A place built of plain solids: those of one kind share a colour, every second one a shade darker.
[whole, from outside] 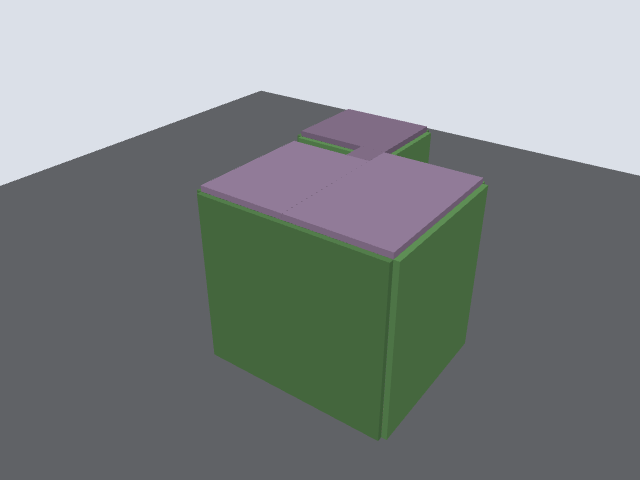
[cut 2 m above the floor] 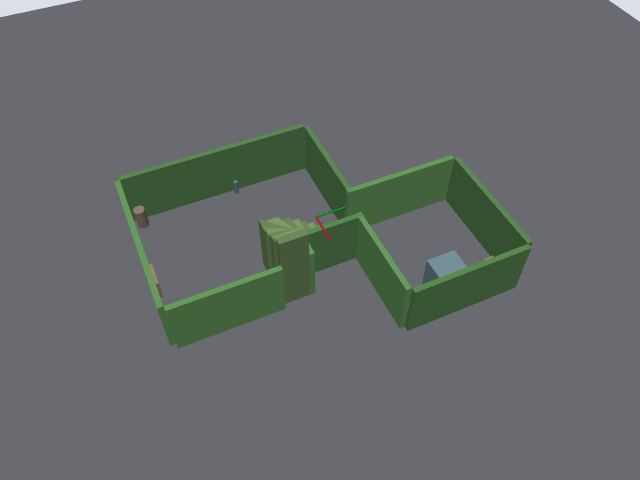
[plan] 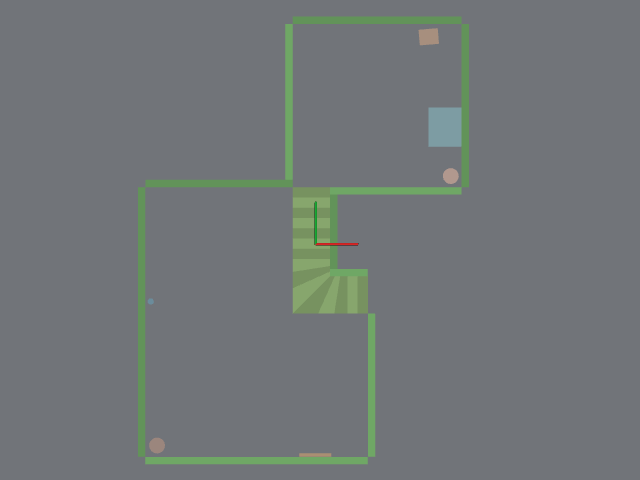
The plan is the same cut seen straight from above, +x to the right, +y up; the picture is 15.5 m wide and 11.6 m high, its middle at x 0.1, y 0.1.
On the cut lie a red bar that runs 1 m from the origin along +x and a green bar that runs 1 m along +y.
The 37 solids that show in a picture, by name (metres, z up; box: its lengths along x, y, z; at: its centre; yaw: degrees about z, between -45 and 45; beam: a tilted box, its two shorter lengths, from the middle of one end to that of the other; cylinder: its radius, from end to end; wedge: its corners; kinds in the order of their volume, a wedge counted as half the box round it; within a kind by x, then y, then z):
{
 "wall_1": {"box": [0.18, 6.52, 6.13], "at": [-4.21, -1.88, 3.01]},
 "wall_2": {"box": [3.56, 0.18, 6.13], "at": [-2.34, 1.47, 3.01]},
 "wall_3": {"box": [5.38, 0.18, 6.13], "at": [-1.43, -5.23, 3.01]},
 "wall_4": {"box": [0.18, 3.95, 2.97], "at": [-0.65, 3.35, 1.43]},
 "wall_5": {"box": [0.18, 2.15, 6.13], "at": [0.43, 0.3, 3.01]},
 "wall_6": {"box": [0.91, 0.18, 6.13], "at": [0.8, -0.69, 3.01]},
 "wall_7": {"box": [0.18, 2.53, 2.94], "at": [1.17, 0.49, 4.61]},
 "wall_8": {"box": [0.18, 3.46, 6.13], "at": [1.35, -3.41, 3.01]},
 "wall_9": {"box": [4.08, 0.18, 2.97], "at": [1.48, 5.41, 1.43]},
 "wall_10": {"box": [3.18, 0.18, 2.97], "at": [1.93, 1.29, 1.43]},
 "wall_11": {"box": [3.05, 0.18, 2.94], "at": [2.78, -1.77, 4.61]},
 "wall_12": {"box": [0.18, 3.95, 2.97], "at": [3.61, 3.35, 1.43]},
 "roof_1": {"box": [4.46, 3.05, 0.2], "at": [-1.89, -0.15, 6.18]},
 "roof_2": {"box": [5.38, 3.46, 0.2], "at": [-1.43, -3.41, 6.18]},
 "roof_3": {"box": [0.91, 0.9, 0.2], "at": [0.8, -1.23, 6.18]},
 "roof_4": {"box": [3.05, 3.43, 0.2], "at": [2.78, 0.04, 6.18]},
 "tread_1": {"wedge": [[-0.56, -1.68, -0.05], [-0.56, -1.68, 2.16], [0.06, -1.68, -0.05], [0.06, -1.68, 2.16], [0.34, -0.78, -0.05], [0.34, -0.78, 2.16], [0.46, -0.78, -0.05], [0.46, -0.78, 2.16]]},
 "tread_2": {"wedge": [[-0.56, -1.68, -0.05], [-0.56, -1.68, 1.97], [-0.56, -1.07, -0.05], [-0.56, -1.07, 1.96], [0.34, -0.78, -0.05], [0.34, -0.78, 1.96], [0.34, -0.66, -0.05], [0.34, -0.66, 1.96]]},
 "tread_3": {"wedge": [[-0.56, -1.07, -0.05], [-0.56, -1.07, 1.77], [-0.56, -0.67, -0.05], [-0.56, -0.67, 1.77], [0.34, -0.67, -0.05], [0.34, -0.67, 1.77], [0.34, -0.53, -0.05], [0.34, -0.53, 1.77]]},
 "tread_4": {"wedge": [[-0.56, -0.67, -0.05], [-0.56, -0.67, 1.57], [-0.56, -0.36, -0.05], [-0.56, -0.36, 1.57], [0.34, -0.53, -0.05], [0.34, -0.53, 1.57], [0.34, -0.36, -0.05], [0.34, -0.36, 1.57]]},
 "tread_5": {"wedge": [[-0.56, -0.36, -0.05], [-0.56, -0.36, 1.37], [-0.56, -0.11, -0.05], [-0.56, -0.11, 1.38], [0.34, -0.36, -0.05], [0.34, -0.36, 1.37], [0.34, -0.11, -0.05], [0.34, -0.11, 1.38]]},
 "tread_6": {"wedge": [[-0.56, -0.12, -0.05], [-0.56, -0.12, 1.18], [-0.56, 0.13, -0.05], [-0.56, 0.13, 1.18], [0.34, -0.11, -0.05], [0.34, -0.11, 1.18], [0.34, 0.14, -0.05], [0.34, 0.14, 1.18]]},
 "tread_7": {"wedge": [[-0.56, 0.13, -0.05], [-0.56, 0.13, 0.98], [-0.56, 0.38, -0.05], [-0.56, 0.38, 0.98], [0.34, 0.13, -0.05], [0.34, 0.13, 0.98], [0.34, 0.38, -0.05], [0.34, 0.38, 0.98]]},
 "tread_8": {"wedge": [[-0.56, 0.38, -0.05], [-0.56, 0.38, 0.79], [-0.56, 0.63, -0.05], [-0.56, 0.63, 0.79], [0.34, 0.38, -0.05], [0.34, 0.38, 0.79], [0.34, 0.63, -0.05], [0.34, 0.63, 0.79]]},
 "tread_9": {"wedge": [[-0.56, 0.63, -0.05], [-0.56, 0.63, 0.59], [-0.56, 0.88, -0.05], [-0.56, 0.88, 0.59], [0.34, 0.63, -0.05], [0.34, 0.63, 0.59], [0.34, 0.88, -0.05], [0.34, 0.88, 0.59]]},
 "tread_10": {"wedge": [[-0.56, 0.88, -0.05], [-0.56, 0.88, 0.39], [-0.56, 1.12, -0.05], [-0.56, 1.12, 0.4], [0.34, 0.88, -0.05], [0.34, 0.88, 0.4], [0.34, 1.13, -0.05], [0.34, 1.13, 0.4]]},
 "tread_11": {"wedge": [[-0.56, 1.12, -0.05], [-0.56, 1.12, 0.2], [-0.56, 1.37, -0.05], [-0.56, 1.37, 0.2], [0.34, 1.12, -0.05], [0.34, 1.12, 0.2], [0.34, 1.37, -0.05], [0.34, 1.37, 0.2]]},
 "tread_12": {"wedge": [[0.06, -1.68, -0.05], [0.06, -1.68, 2.36], [0.45, -1.68, -0.05], [0.45, -1.68, 2.36], [0.46, -0.78, -0.05], [0.46, -0.78, 2.36], [0.59, -0.78, -0.05], [0.59, -0.78, 2.36]]},
 "tread_13": {"wedge": [[0.45, -1.68, -0.05], [0.45, -1.68, 2.55], [0.59, -0.78, -0.05], [0.59, -0.78, 2.55], [0.76, -0.78, -0.05], [0.76, -0.78, 2.55], [0.77, -1.68, -0.05], [0.77, -1.68, 2.55]]},
 "tread_14": {"wedge": [[0.76, -1.68, -0.05], [0.76, -1.68, 2.75], [0.76, -0.78, -0.05], [0.76, -0.78, 2.75], [1.01, -1.68, -0.05], [1.01, -1.68, 2.75], [1.01, -0.78, -0.05], [1.01, -0.78, 2.75]]},
 "tread_15": {"wedge": [[1.01, -1.68, -0.05], [1.01, -1.68, 2.94], [1.01, -0.78, -0.05], [1.01, -0.78, 2.94], [1.26, -1.68, -0.05], [1.26, -1.68, 2.94], [1.26, -0.78, -0.05], [1.26, -0.78, 2.94]]},
 "machine_1": {"box": [0.8, 0.95, 1.88], "at": [3.12, 2.83, 0.89]},
 "bin_1": {"cylinder": 0.19, "from": [-3.84, -4.87, 0.0], "to": [-3.84, -4.87, 0.75]},
 "bin_2": {"cylinder": 0.19, "from": [3.26, 1.65, 0.0], "to": [3.26, 1.65, 0.62]},
 "carton_1": {"box": [0.47, 0.38, 0.38], "at": [2.73, 5.01, 0.14], "yaw": 4.7},
 "cabinet_1": {"box": [0.78, 0.09, 0.66], "at": [-0.01, -5.1, 1.58]},
 "extinguisher_1": {"cylinder": 0.07, "from": [-3.99, -1.39, 0.0], "to": [-3.99, -1.39, 0.52]}
}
